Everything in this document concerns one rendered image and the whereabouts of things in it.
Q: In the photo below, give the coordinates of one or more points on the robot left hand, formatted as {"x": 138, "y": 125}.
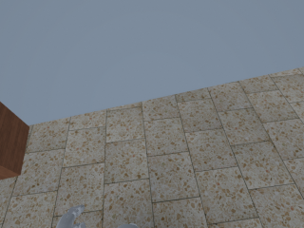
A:
{"x": 67, "y": 220}

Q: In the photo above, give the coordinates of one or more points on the cupboard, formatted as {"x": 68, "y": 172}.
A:
{"x": 13, "y": 142}

